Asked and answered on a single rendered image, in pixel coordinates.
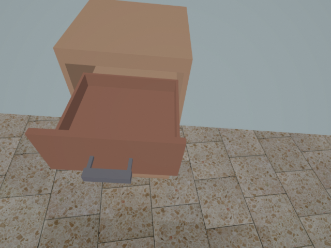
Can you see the handle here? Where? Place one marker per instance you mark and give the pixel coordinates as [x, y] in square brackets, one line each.
[107, 175]

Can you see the drawer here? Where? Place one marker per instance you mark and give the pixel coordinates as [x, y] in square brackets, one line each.
[114, 118]

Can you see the cabinet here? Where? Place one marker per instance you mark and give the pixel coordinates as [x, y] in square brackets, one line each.
[131, 39]

